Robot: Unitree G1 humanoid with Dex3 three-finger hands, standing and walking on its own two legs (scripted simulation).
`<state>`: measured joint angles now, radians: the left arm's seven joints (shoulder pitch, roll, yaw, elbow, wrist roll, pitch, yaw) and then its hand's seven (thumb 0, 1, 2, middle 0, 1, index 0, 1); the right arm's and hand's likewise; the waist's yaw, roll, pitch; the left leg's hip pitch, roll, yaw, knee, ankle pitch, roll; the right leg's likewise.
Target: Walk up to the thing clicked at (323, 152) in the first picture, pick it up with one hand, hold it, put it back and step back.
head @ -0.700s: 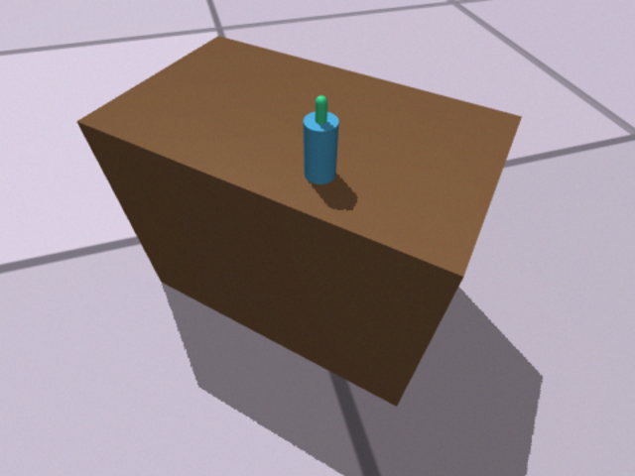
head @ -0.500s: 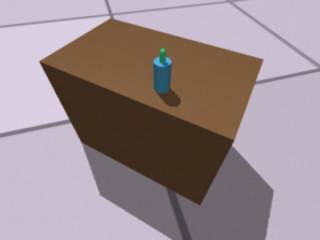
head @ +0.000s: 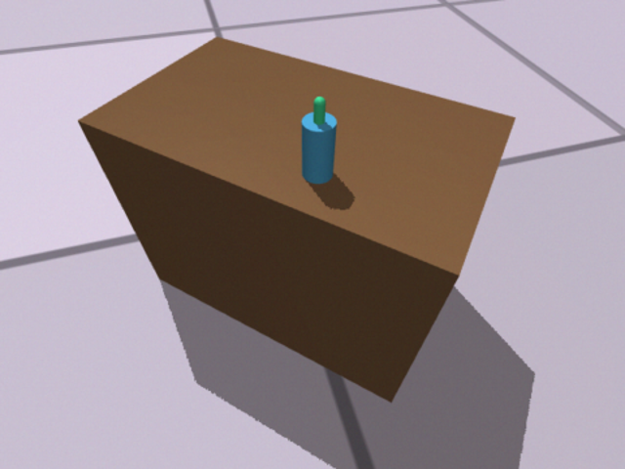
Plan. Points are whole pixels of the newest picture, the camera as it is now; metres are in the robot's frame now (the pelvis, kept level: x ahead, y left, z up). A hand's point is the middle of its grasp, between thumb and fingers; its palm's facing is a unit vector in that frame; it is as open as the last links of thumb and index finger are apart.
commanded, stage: stand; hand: left
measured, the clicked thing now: (318, 138) +0.71 -0.01 +0.01
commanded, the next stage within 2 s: walk up in 0.42 s
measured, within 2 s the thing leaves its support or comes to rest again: neither
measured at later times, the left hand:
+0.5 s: hand out of the picture +0.08 +0.25 -0.16, palm faces -0.07 -0.94 -0.34, open 7.4 cm
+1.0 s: hand (149, 441) +0.19 +0.24 -0.14, palm faces -0.24 -0.85 -0.48, open 7.4 cm
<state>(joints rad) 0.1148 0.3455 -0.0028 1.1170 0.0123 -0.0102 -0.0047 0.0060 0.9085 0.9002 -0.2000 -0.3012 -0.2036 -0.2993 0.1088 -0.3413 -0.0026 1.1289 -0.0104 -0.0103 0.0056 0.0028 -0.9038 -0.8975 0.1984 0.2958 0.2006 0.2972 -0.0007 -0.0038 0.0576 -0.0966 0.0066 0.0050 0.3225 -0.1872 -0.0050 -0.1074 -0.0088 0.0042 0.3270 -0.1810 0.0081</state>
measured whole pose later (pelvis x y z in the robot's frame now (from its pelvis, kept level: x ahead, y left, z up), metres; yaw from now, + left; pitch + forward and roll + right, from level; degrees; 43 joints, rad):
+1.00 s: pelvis +0.13 -0.03 -0.02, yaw -16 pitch -4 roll -1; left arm 0.43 0.36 0.05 0.87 0.02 -0.07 0.03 0.01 0.90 0.90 -0.20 -0.30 -0.21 -0.30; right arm 0.21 -0.44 -0.10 0.81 -0.06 0.07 0.07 0.00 -0.91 -0.90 0.20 0.30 0.20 0.30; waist 0.03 0.11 0.12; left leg -0.54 0.11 -0.07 1.02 -0.30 -0.02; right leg -0.17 0.04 0.08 0.55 -0.30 0.00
